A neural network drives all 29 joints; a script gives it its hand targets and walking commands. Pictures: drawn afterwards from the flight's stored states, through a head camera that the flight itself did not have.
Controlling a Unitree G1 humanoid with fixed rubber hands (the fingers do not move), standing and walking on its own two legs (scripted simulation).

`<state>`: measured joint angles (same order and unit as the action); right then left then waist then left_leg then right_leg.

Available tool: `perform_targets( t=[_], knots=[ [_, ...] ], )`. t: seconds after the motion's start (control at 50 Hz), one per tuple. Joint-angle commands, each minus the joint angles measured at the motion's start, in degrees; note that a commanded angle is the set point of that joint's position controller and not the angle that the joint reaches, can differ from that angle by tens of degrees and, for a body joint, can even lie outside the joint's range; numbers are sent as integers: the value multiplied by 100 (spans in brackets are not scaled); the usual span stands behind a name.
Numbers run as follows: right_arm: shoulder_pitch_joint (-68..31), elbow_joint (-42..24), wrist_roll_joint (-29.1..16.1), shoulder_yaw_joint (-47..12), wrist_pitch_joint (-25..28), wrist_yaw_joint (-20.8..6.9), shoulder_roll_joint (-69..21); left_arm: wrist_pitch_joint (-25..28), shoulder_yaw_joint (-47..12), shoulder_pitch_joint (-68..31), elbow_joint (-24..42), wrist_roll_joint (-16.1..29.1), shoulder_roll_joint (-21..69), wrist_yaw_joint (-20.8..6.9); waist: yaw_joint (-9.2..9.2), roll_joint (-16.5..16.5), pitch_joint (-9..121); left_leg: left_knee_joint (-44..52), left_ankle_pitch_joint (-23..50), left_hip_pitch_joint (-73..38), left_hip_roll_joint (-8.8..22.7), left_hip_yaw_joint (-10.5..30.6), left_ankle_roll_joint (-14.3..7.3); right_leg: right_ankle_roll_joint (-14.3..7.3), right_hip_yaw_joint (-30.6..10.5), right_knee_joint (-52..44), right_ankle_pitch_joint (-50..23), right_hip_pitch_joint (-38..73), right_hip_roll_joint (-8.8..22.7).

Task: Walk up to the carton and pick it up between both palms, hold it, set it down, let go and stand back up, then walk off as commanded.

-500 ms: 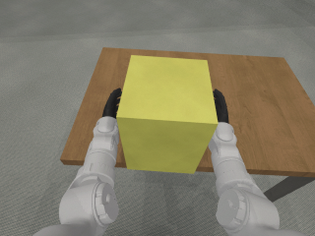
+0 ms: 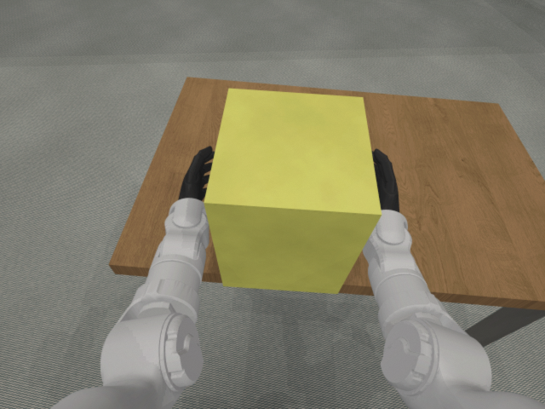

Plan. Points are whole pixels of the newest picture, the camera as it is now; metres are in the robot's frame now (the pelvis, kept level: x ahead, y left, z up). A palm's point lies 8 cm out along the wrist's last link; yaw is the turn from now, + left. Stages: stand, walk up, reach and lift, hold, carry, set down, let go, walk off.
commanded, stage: reach and lift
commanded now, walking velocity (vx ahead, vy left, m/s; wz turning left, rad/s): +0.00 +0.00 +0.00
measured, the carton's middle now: (287, 199) +0.42 +0.00 +0.06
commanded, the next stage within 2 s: none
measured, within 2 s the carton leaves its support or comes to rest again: neither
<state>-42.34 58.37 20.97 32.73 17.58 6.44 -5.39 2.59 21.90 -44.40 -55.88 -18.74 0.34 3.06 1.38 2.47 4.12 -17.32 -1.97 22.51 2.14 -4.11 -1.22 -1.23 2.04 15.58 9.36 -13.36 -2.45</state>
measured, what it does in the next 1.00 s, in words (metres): stands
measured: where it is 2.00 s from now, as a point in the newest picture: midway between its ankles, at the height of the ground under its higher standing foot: outside the picture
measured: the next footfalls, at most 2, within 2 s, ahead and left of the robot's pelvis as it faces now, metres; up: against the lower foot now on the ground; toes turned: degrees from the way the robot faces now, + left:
none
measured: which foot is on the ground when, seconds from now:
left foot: down 0.00-1.00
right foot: down 0.00-1.00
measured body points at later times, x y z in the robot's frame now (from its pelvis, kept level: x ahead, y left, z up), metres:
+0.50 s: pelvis -0.01 +0.00 +0.00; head +0.00 +0.04 +0.45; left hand +0.42 +0.15 +0.10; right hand +0.40 -0.14 +0.12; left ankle +0.07 +0.10 -0.75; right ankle -0.02 -0.11 -0.75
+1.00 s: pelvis -0.02 +0.01 +0.00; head -0.06 +0.04 +0.44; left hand +0.40 +0.16 +0.17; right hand +0.39 -0.13 +0.19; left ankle +0.07 +0.10 -0.75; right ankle -0.02 -0.11 -0.75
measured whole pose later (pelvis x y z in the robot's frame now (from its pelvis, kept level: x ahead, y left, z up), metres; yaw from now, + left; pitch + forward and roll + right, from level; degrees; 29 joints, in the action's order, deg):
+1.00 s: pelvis -0.02 +0.01 +0.00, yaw +2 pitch -3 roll -2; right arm -49.7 56.2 -1.6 13.9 -1.7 8.2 2.0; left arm -23.4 12.3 -47.3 -41.1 -12.5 -2.7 5.7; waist 3.3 2.7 3.7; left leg -20.5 -3.3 14.8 1.5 -3.2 -2.1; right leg -0.5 4.0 18.0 10.7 -4.8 -1.6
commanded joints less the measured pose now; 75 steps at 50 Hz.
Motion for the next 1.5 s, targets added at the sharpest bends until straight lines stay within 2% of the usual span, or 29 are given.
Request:
perform_targets(
  t=[0.0,0.18,0.32,0.48,0.56,0.74,0.8,0.88,0.98,1.06,1.2,1.3,1.38,1.48],
  knots=[
    [-4301,-377,351,-1920,689,-769,-2885,783,-1707,-4853,1031,76,3225,-710,98,-504,4552,-310,1297,-3126,51,-184,325,443,298,67,-2515,597,224],
    [-4658,-300,74,-2024,600,-739,-2816,689,-1696,-5162,978,206,3164,-745,-1,-522,4348,-195,881,-2946,34,-189,249,406,259,60,-2157,637,228],
    [-4848,-420,-185,-2141,473,-743,-2633,474,-1793,-5189,1026,334,3263,-750,-56,-526,4324,-225,971,-3173,69,-184,232,332,292,4,-1824,481,157],
    [-4919,-719,-619,-2457,117,-720,-2442,16,-2101,-5053,1312,537,3403,-767,-36,-518,4307,-302,1233,-3462,96,-114,207,271,306,-46,-1596,409,75],
    [-5021,-947,-957,-2679,-131,-696,-2366,-276,-2406,-5097,1708,729,3510,-742,44,-613,4398,-411,1509,-3692,99,-9,250,254,308,-52,-1524,342,35],
    [-5472,-1689,-1848,-3264,-856,-546,-2315,-1085,-3112,-5476,3102,1238,3670,-558,290,-874,4563,-716,2019,-4159,35,280,385,276,290,-28,-1463,134,-33],
    [-5571,-1842,-2106,-3395,-1153,-503,-2295,-1415,-3120,-5485,3356,1269,3621,-546,314,-846,4284,-689,1790,-4133,-15,319,356,310,256,-43,-1394,172,-10],
    [-5528,-1760,-2282,-3364,-1552,-467,-2202,-1874,-2796,-5315,3278,1129,3440,-633,310,-635,3480,-464,1008,-3881,-79,288,204,372,200,-83,-1104,310,48],
    [-5432,-1538,-2286,-3137,-1905,-456,-2142,-2324,-2249,-5086,3097,854,3153,-821,264,-338,2538,-122,114,-3558,-114,185,22,424,133,-174,-451,449,123],
    [-5636,-1516,-2222,-2994,-2013,-493,-2192,-2546,-2066,-5193,3069,769,3056,-887,216,-267,2313,62,-378,-3451,-98,131,-25,419,137,-232,37,405,150],
    [-6306,-1955,-2235,-3155,-2009,-624,-2443,-2689,-2501,-5799,3471,1096,3229,-690,199,-394,3051,77,-750,-3629,0,214,76,374,191,-176,310,87,109],
    [-6734,-2359,-2471,-3478,-2062,-708,-2572,-2758,-3066,-6140,3882,1496,3539,-386,181,-640,3955,-58,-724,-3852,70,355,219,340,184,-110,275,-200,65],
    [-6759,-2552,-2704,-3680,-2246,-728,-2560,-2914,-3288,-6134,4153,1703,3672,-211,169,-713,4290,-126,-663,-3978,89,429,277,338,139,-105,228,-308,50],
    [-6403,-2196,-2885,-3618,-2606,-734,-2354,-3199,-3251,-6047,4285,1739,3623,-162,273,-742,3897,-57,-794,-4023,108,485,321,354,103,-163,336,-343,71]
  ],
)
